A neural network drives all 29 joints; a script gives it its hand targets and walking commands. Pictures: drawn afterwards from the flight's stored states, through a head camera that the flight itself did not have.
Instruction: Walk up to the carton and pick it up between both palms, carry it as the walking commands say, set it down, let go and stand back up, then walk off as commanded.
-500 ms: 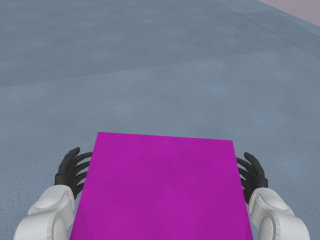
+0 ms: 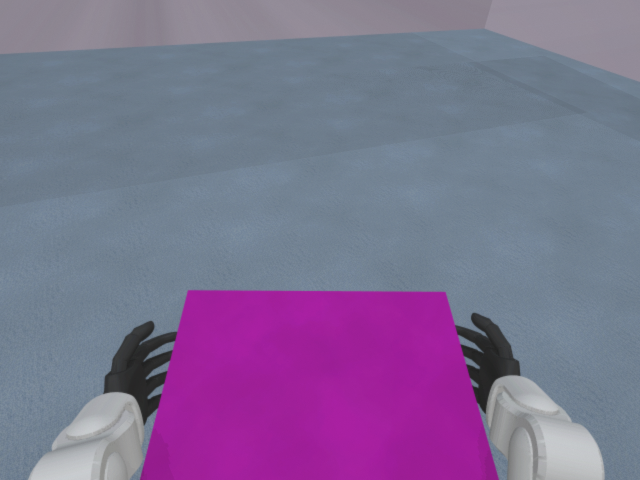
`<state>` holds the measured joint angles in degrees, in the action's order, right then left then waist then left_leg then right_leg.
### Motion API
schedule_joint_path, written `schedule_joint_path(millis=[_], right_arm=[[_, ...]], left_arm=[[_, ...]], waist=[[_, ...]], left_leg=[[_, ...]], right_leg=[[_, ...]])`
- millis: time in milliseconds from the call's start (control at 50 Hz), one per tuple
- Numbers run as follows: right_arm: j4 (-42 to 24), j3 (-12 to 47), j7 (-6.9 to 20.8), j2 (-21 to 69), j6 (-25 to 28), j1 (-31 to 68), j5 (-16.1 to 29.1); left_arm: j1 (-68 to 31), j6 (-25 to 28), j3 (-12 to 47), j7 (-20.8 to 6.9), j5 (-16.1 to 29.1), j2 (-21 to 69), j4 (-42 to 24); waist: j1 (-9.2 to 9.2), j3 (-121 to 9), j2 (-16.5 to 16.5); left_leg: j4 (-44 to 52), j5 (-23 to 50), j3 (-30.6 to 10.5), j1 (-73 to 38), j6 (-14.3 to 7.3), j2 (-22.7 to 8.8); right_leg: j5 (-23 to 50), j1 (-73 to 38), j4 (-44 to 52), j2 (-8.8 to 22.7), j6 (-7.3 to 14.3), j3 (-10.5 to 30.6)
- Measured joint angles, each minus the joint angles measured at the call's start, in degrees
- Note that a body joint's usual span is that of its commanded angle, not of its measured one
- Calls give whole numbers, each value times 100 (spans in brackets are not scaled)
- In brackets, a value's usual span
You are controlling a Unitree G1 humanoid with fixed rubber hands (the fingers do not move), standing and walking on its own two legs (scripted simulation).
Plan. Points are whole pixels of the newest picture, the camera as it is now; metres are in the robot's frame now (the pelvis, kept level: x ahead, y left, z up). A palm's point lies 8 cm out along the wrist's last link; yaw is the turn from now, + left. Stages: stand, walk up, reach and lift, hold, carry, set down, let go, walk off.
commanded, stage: carry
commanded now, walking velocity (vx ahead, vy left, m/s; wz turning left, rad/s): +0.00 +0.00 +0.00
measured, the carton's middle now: (316, 416) +0.23 +0.01 +0.03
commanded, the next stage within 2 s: none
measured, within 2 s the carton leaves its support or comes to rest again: neither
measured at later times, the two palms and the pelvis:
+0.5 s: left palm (127, 412) +0.20 +0.19 +0.10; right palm (502, 406) +0.21 -0.19 +0.09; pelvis -0.02 +0.00 +0.00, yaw +1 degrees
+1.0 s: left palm (129, 374) +0.25 +0.21 +0.09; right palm (468, 367) +0.26 -0.17 +0.08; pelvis +0.02 +0.02 +0.00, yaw +1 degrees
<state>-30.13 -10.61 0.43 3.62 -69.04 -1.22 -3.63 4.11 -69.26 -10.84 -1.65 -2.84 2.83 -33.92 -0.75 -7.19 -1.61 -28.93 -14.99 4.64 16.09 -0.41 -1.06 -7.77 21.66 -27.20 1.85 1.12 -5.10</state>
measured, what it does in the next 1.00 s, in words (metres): stands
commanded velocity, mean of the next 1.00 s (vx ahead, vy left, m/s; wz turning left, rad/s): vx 0.00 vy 0.00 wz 0.00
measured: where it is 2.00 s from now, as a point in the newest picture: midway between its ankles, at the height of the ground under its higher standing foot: outside the picture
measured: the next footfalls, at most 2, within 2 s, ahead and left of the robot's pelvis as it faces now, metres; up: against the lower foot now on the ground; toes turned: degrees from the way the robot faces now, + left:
none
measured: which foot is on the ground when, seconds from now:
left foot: down 0.00-1.00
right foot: down 0.00-1.00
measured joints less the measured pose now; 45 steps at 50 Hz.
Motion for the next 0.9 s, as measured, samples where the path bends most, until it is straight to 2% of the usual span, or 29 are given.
schedule_joint_path(millis=[280, 500, 900], right_arm=[[-51, -96, -4, -47, -53, -20, 26], [-19, -87, 2, -28, 7, 34, 28], [393, -106, 62, -31, 347, 195, -69]], left_arm=[[-138, -31, 13, 12, -15, 91, 114], [-122, 29, -39, 4, -15, 116, 76], [-316, 338, -31, -35, -108, 101, 493]], waist=[[143, 70, 137], [99, 139, 178], [81, 177, 165]], left_leg=[[-225, 11, 149, 298, 2, -100], [-260, 29, 118, 284, -16, -99], [-256, -235, 103, 64, -79, -45]], right_leg=[[144, 216, -67, 65, 21, -70], [111, 178, -77, 74, 0, -94], [-188, -13, -161, 138, -119, -99]])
